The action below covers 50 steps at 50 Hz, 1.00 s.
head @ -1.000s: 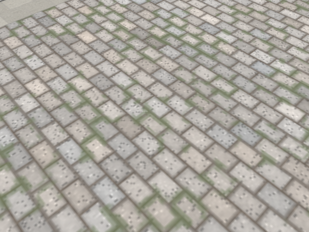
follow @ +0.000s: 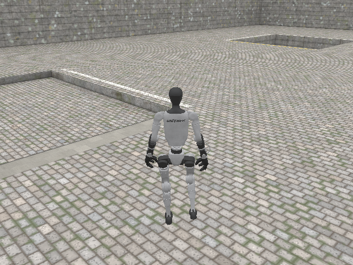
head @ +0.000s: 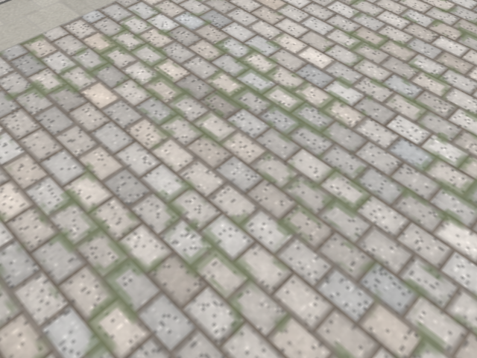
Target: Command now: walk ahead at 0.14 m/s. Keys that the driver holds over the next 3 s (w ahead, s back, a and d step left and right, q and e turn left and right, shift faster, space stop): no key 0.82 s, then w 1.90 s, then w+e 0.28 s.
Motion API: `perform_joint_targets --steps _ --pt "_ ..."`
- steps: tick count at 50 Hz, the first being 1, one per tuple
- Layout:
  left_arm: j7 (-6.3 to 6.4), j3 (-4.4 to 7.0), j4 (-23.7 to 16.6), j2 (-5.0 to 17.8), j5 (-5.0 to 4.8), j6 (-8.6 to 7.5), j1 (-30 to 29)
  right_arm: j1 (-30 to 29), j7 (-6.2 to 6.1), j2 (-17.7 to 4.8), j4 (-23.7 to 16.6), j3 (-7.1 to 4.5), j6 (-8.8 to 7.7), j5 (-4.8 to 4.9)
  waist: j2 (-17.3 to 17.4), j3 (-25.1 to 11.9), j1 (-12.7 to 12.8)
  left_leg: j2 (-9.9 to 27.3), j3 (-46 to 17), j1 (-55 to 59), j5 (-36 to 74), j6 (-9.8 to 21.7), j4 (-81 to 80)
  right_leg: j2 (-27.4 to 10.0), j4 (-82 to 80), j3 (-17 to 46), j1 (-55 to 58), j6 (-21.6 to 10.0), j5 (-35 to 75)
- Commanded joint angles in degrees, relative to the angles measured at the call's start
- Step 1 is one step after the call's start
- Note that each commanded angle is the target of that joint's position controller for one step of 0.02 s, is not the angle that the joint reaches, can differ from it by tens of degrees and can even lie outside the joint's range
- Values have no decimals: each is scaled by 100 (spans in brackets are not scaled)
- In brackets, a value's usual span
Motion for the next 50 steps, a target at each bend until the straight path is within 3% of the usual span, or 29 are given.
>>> perform_joint_targets --steps 1,3,5,8,9,10,11,12,13,16,20,30,41,42,43,45,47,48,49,50 --pt "65 -1 34 53 61 166 854 -481 -118 -759 -341 -108 -45 -7 681 -748 427 1419 -504 -578 3249 958 -484 -58 -1149 -112 1414 114 664" --pt "64 32 -8 194 38 261 560 -279 -161 -881 -247 -136 41 53 667 -793 286 1490 -667 -499 1987 908 -540 -24 -1610 -110 1551 142 911" --pt "67 72 -53 309 30 326 300 -219 -189 -857 -194 -131 122 97 671 -603 207 1535 -904 -552 478 843 -580 -1 -2075 -99 1644 87 882" --pt "71 129 18 383 129 308 302 -94 -217 -551 -105 -32 195 200 467 -347 297 1182 -1004 -684 -1001 400 -160 53 -3349 -168 2232 -147 1150" --pt "87 158 36 547 163 295 439 152 -217 -426 -42 10 185 158 207 -383 222 949 -914 -790 -1259 151 189 -328 -3510 221 2526 -275 1819" --pt "112 241 54 963 95 306 274 759 -214 -378 43 -10 168 113 -574 -344 -276 440 -492 -991 -1536 -52 409 -577 -3459 497 2566 -600 1959" --pt "67 191 154 610 61 294 210 684 -273 -275 72 20 228 107 -845 -425 -205 373 -220 -375 -1375 -185 479 -490 -3717 511 1921 -691 790" --pt "26 143 142 344 55 268 67 447 -314 -395 66 -6 296 109 -648 -206 -123 384 -207 -164 -1196 -255 521 -277 -3822 431 1583 -561 281" --pt "9 128 146 291 76 243 -29 374 -349 -437 96 -24 356 119 -472 -162 -103 417 -223 -109 -1110 -266 547 -136 -3780 300 1519 -430 337" --pt "4 149 258 325 30 162 76 395 -364 -446 184 -27 410 110 -170 -267 -36 516 -319 -51 -772 -247 559 10 -3504 119 1810 -356 1196" --pt "10 155 396 315 8 167 199 295 -349 -412 255 -30 391 154 44 -451 60 561 -335 65 -285 -282 672 59 -3231 29 2135 -422 2008" --pt "9 158 613 219 2 288 207 375 -387 -317 481 -36 498 172 220 -262 89 590 -350 184 -114 -347 729 163 -3172 -76 2157 -425 2063" --pt "38 154 801 131 9 374 160 435 -416 -239 631 -50 500 167 204 -34 113 608 -373 92 -450 -358 567 242 -3307 -141 2149 -358 1539" --pt "38 140 887 66 13 383 274 578 -416 -177 717 -43 504 167 209 -164 107 556 -321 146 -1070 -332 519 317 -3322 -217 2203 -366 893" --pt "43 169 927 126 -25 396 324 634 -424 -254 748 -81 515 211 262 -51 105 509 -321 42 -2007 -229 525 454 -3218 -331 2061 -414 -233" --pt "53 198 867 199 -72 348 241 644 -447 -418 670 -144 478 283 403 448 66 744 -722 -289 -3664 75 317 504 -3069 -326 1372 -528 -1880" --pt "3 150 695 14 -109 149 -81 996 -428 -605 680 -215 325 350 758 737 -121 1408 -1721 -28 -4245 477 -200 493 -2475 -419 632 -529 -1537" --pt "-48 120 608 -119 -119 42 -246 1151 -408 -797 712 -288 257 357 1140 758 -167 1974 -2519 253 -4353 762 -633 549 -1843 -671 312 -486 -869" --pt "-95 115 538 -111 -121 -37 -378 1097 -393 -876 682 -328 205 333 1216 863 -164 2383 -3057 240 -4145 979 -862 376 -1392 -571 117 -540 -581" --pt "-135 125 508 -69 -135 -90 -374 1007 -372 -833 619 -324 157 289 1132 854 -104 2510 -3183 260 -3842 1041 -888 251 -1129 -462 -13 -607 -732"
Next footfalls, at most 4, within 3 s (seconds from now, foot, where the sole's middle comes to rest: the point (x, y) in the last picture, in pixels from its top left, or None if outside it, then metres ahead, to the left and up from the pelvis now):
0.18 right None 0.14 -0.15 -0.78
1.60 left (213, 332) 0.54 0.08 -0.78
2.18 right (285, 232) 0.87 -0.16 -0.78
2.76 left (211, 160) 1.18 0.09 -0.78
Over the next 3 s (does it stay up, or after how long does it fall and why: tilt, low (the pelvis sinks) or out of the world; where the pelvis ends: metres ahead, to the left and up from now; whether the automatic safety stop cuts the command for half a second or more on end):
stays up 1.13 0.00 0.00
